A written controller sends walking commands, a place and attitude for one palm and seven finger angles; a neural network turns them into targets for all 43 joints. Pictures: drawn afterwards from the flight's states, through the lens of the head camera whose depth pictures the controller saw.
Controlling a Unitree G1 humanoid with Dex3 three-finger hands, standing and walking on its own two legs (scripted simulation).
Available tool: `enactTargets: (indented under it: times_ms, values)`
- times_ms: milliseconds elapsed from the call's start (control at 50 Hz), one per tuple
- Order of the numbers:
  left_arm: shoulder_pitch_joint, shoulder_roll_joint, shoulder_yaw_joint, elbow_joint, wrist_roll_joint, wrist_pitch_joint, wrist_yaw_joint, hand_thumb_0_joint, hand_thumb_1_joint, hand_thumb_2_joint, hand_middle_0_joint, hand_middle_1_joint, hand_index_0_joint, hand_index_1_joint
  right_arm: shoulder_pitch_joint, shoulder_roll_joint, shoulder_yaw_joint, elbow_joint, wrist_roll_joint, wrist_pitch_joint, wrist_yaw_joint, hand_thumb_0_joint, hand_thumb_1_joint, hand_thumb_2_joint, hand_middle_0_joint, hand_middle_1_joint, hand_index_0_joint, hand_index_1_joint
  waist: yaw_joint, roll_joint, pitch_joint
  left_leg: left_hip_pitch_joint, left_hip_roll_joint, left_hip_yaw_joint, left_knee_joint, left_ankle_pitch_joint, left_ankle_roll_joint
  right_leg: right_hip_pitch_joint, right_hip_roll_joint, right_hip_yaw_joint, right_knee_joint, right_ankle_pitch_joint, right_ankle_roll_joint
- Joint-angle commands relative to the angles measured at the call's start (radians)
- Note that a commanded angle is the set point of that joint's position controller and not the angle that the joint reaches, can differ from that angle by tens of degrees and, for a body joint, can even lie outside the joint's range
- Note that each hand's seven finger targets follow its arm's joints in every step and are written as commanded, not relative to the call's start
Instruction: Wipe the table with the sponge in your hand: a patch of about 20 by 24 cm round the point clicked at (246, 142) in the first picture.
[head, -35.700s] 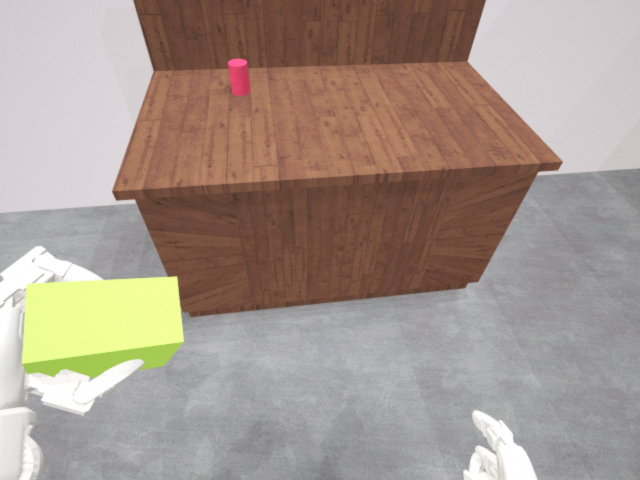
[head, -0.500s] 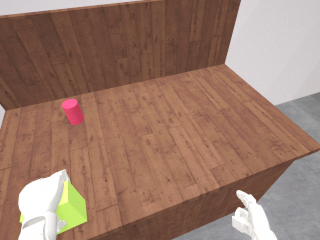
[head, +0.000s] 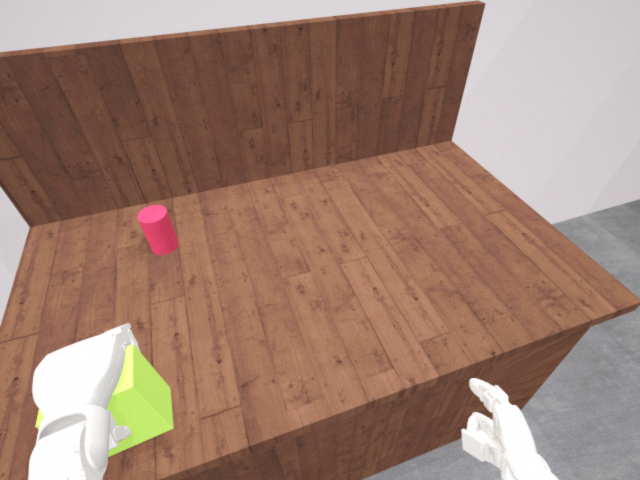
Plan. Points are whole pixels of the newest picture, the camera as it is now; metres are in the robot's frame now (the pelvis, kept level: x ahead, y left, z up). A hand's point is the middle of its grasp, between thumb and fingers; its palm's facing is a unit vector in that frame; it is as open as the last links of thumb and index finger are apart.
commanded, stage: lift the sponge slowly off the table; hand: left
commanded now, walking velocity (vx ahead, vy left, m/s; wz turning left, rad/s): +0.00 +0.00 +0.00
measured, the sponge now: (119, 411) +0.17 +0.31 -0.02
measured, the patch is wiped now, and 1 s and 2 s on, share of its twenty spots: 1.00 1.00 1.00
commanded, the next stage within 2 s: bring the sponge back beside the body in 0.74 s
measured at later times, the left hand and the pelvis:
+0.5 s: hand (97, 369) +0.19 +0.31 +0.06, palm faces +0.02 -0.12 -0.99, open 10.1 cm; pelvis +0.00 -0.01 +0.00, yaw +0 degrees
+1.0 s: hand (99, 367) +0.18 +0.30 +0.07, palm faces +0.05 -0.13 -0.99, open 10.1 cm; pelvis +0.00 -0.01 +0.00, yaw +0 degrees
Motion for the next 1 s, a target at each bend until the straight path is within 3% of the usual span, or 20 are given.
enactTargets:
  times_ms: [0, 40, 80, 160, 180, 280, 300, 380, 440, 500, 560, 600, 660, 680, 700, 780, 860, 880, 940, 980]
  values:
    - [-0.176, 0.226, 0.134, -0.214, 0.026, -0.013, 0.033, 0.0, 0.1, 1.3, -1.2, -1.6, -1.2, -1.6, -0.214, -0.12, -0.038, -0.177, 0.001, -0.058, -0.016, 0.0, -0.9, -0.9, 0.2, 0.3, 0.2, 0.3, -0.007, 0.033, -0.121, -0.022, 0.014, -0.05, -0.102, 0.27, -0.003, 0.1, 0.01, 0.036, -0.06, 0.122, -0.086]
    - [-0.187, 0.228, 0.136, -0.178, 0.024, -0.009, 0.025, 0.0, 0.1, 1.3, -1.2, -1.6, -1.2, -1.6, -0.215, -0.124, -0.038, -0.165, 0.001, -0.057, -0.018, 0.0, -0.9, -0.9, 0.2, 0.3, 0.2, 0.3, -0.01, 0.002, -0.088, -0.026, 0.012, -0.049, -0.107, 0.265, -0.005, 0.086, 0.009, 0.037, -0.075, 0.115, -0.085]
    - [-0.208, 0.272, 0.173, -0.203, 0.011, -0.021, 0.021, 0.0, 0.1, 1.3, -1.2, -1.6, -1.2, -1.6, -0.219, -0.126, -0.038, -0.17, 0.003, -0.061, -0.022, 0.0, -0.9, -0.9, 0.2, 0.3, 0.2, 0.3, -0.01, 0.017, -0.1, -0.017, 0.011, -0.05, -0.112, 0.25, -0.004, 0.101, 0.009, 0.056, -0.08, 0.104, -0.086]
    - [-0.195, 0.25, 0.152, -0.202, 0.011, -0.032, 0.007, 0.0, 0.1, 1.3, -1.2, -1.6, -1.2, -1.6, -0.214, -0.123, -0.042, -0.168, 0.004, -0.065, -0.023, 0.0, -0.9, -0.9, 0.2, 0.3, 0.2, 0.3, -0.011, 0.024, -0.096, -0.008, 0.008, -0.046, -0.112, 0.267, -0.004, 0.099, 0.005, 0.04, -0.086, 0.114, -0.082]
    - [-0.21, 0.254, 0.157, -0.235, -0.001, -0.038, 0.005, 0.0, 0.1, 1.3, -1.2, -1.6, -1.2, -1.6, -0.224, -0.123, -0.038, -0.178, 0.006, -0.072, -0.023, 0.0, -0.9, -0.9, 0.2, 0.3, 0.2, 0.3, -0.012, 0.057, -0.11, 0.0, 0.009, -0.049, -0.118, 0.256, -0.006, 0.107, 0.009, 0.056, -0.087, 0.107, -0.085]
    - [-0.232, 0.298, 0.193, -0.204, -0.008, -0.032, -0.008, 0.0, 0.1, 1.3, -1.2, -1.6, -1.2, -1.6, -0.221, -0.13, -0.037, -0.17, 0.009, -0.07, -0.028, 0.0, -0.9, -0.9, 0.2, 0.3, 0.2, 0.3, -0.017, -0.011, -0.078, -0.015, 0.01, -0.051, -0.125, 0.243, -0.003, 0.102, 0.007, 0.06, -0.1, 0.089, -0.081]
    - [-0.245, 0.284, 0.176, -0.213, 0.003, -0.027, -0.01, 0.0, 0.1, 1.3, -1.2, -1.6, -1.2, -1.6, -0.218, -0.131, -0.035, -0.175, 0.007, -0.073, -0.029, 0.0, -0.9, -0.9, 0.2, 0.3, 0.2, 0.3, -0.009, 0.019, -0.115, -0.003, 0.007, -0.044, -0.12, 0.259, 0.0, 0.117, 0.004, 0.038, -0.093, 0.103, -0.079]
    - [-0.238, 0.304, 0.193, -0.25, -0.007, -0.029, -0.016, 0.0, 0.1, 1.3, -1.2, -1.6, -1.2, -1.6, -0.228, -0.13, -0.034, -0.18, 0.008, -0.078, -0.028, 0.0, -0.9, -0.9, 0.2, 0.3, 0.2, 0.3, -0.009, 0.036, -0.122, 0.008, 0.007, -0.05, -0.127, 0.278, -0.005, 0.136, 0.005, 0.057, -0.092, 0.132, -0.083]
    - [-0.191, 0.287, 0.186, -0.234, -0.004, -0.013, -0.024, 0.0, 0.1, 1.3, -1.2, -1.6, -1.2, -1.6, -0.217, -0.132, -0.037, -0.172, 0.006, -0.073, -0.025, 0.0, -0.9, -0.9, 0.2, 0.3, 0.2, 0.3, -0.003, 0.008, -0.116, 0.012, 0.009, -0.046, -0.122, 0.317, -0.005, 0.139, 0.002, 0.034, -0.091, 0.169, -0.08]
    - [-0.175, 0.267, 0.167, -0.305, -0.01, -0.003, -0.032, 0.0, 0.1, 1.3, -1.2, -1.6, -1.2, -1.6, -0.228, -0.126, -0.032, -0.193, 0.006, -0.077, -0.019, 0.0, -0.9, -0.9, 0.2, 0.3, 0.2, 0.3, 0.002, 0.039, -0.138, 0.023, 0.011, -0.049, -0.125, 0.329, -0.003, 0.157, 0.003, 0.03, -0.083, 0.177, -0.081]
    - [-0.191, 0.281, 0.168, -0.297, -0.007, 0.022, -0.043, 0.0, 0.1, 1.3, -1.2, -1.6, -1.2, -1.6, -0.232, -0.131, -0.03, -0.181, 0.006, -0.062, -0.018, 0.0, -0.9, -0.9, 0.2, 0.3, 0.2, 0.3, -0.008, -0.004, -0.095, 0.011, 0.014, -0.048, -0.135, 0.315, -0.007, 0.138, -0.002, 0.034, -0.096, 0.158, -0.076]
    - [-0.223, 0.304, 0.184, -0.311, -0.003, 0.035, -0.045, 0.0, 0.1, 1.3, -1.2, -1.6, -1.2, -1.6, -0.239, -0.132, -0.023, -0.191, 0.008, -0.064, -0.021, 0.0, -0.9, -0.9, 0.2, 0.3, 0.2, 0.3, -0.001, 0.023, -0.111, 0.015, 0.012, -0.049, -0.136, 0.305, -0.003, 0.152, 0.003, 0.03, -0.094, 0.141, -0.08]
    - [-0.228, 0.269, 0.142, -0.306, -0.001, 0.045, -0.06, 0.0, 0.1, 1.3, -1.2, -1.6, -1.2, -1.6, -0.24, -0.129, -0.024, -0.185, 0.009, -0.057, -0.02, 0.0, -0.9, -0.9, 0.2, 0.3, 0.2, 0.3, -0.011, 0.015, -0.097, 0.024, 0.015, -0.046, -0.143, 0.317, -0.008, 0.139, -0.001, 0.031, -0.103, 0.15, -0.078]
    - [-0.24, 0.289, 0.16, -0.32, -0.005, 0.043, -0.061, 0.0, 0.1, 1.3, -1.2, -1.6, -1.2, -1.6, -0.252, -0.129, -0.021, -0.19, 0.012, -0.062, -0.02, 0.0, -0.9, -0.9, 0.2, 0.3, 0.2, 0.3, -0.012, 0.018, -0.096, 0.025, 0.018, -0.055, -0.147, 0.306, -0.007, 0.142, 0.008, 0.051, -0.101, 0.138, -0.084]
    - [-0.233, 0.257, 0.132, -0.32, 0.0, 0.047, -0.068, 0.0, 0.1, 1.3, -1.2, -1.6, -1.2, -1.6, -0.243, -0.127, -0.019, -0.2, 0.008, -0.063, -0.02, 0.0, -0.9, -0.9, 0.2, 0.3, 0.2, 0.3, -0.006, 0.016, -0.118, 0.03, 0.015, -0.049, -0.139, 0.316, -0.001, 0.152, 0.004, 0.024, -0.095, 0.151, -0.08]
    - [-0.206, 0.31, 0.18, -0.336, 0.0, 0.041, -0.074, 0.0, 0.1, 1.3, -1.2, -1.6, -1.2, -1.6, -0.247, -0.134, -0.02, -0.191, 0.006, -0.052, -0.015, 0.0, -0.9, -0.9, 0.2, 0.3, 0.2, 0.3, -0.008, 0.014, -0.117, 0.029, 0.018, -0.053, -0.141, 0.332, -0.007, 0.166, 0.007, 0.06, -0.094, 0.187, -0.085]
    - [-0.187, 0.269, 0.144, -0.388, 0.004, 0.032, -0.072, 0.0, 0.1, 1.3, -1.2, -1.6, -1.2, -1.6, -0.24, -0.123, -0.022, -0.2, 0.003, -0.047, -0.008, 0.0, -0.9, -0.9, 0.2, 0.3, 0.2, 0.3, -0.007, 0.028, -0.121, 0.04, 0.017, -0.049, -0.135, 0.377, -0.008, 0.166, 0.002, 0.038, -0.089, 0.229, -0.082]
    - [-0.169, 0.308, 0.188, -0.395, -0.006, 0.03, -0.066, 0.0, 0.1, 1.3, -1.2, -1.6, -1.2, -1.6, -0.252, -0.125, -0.021, -0.203, 0.005, -0.053, -0.009, 0.0, -0.9, -0.9, 0.2, 0.3, 0.2, 0.3, 0.0, 0.029, -0.119, 0.038, 0.021, -0.059, -0.139, 0.361, -0.006, 0.175, 0.008, 0.062, -0.088, 0.214, -0.087]
    - [-0.185, 0.264, 0.143, -0.357, 0.005, 0.051, -0.066, 0.0, 0.1, 1.3, -1.2, -1.6, -1.2, -1.6, -0.246, -0.125, -0.019, -0.193, 0.004, -0.047, -0.01, 0.0, -0.9, -0.9, 0.2, 0.3, 0.2, 0.3, -0.005, 0.027, -0.086, 0.036, 0.02, -0.049, -0.14, 0.343, -0.006, 0.144, 0.005, 0.036, -0.104, 0.179, -0.083]
    - [-0.228, 0.304, 0.169, -0.393, -0.002, 0.051, -0.061, 0.0, 0.1, 1.3, -1.2, -1.6, -1.2, -1.6, -0.263, -0.126, -0.016, -0.199, 0.008, -0.051, -0.013, 0.0, -0.9, -0.9, 0.2, 0.3, 0.2, 0.3, -0.01, 0.028, -0.09, 0.034, 0.021, -0.058, -0.148, 0.313, -0.007, 0.15, 0.008, 0.062, -0.104, 0.152, -0.086]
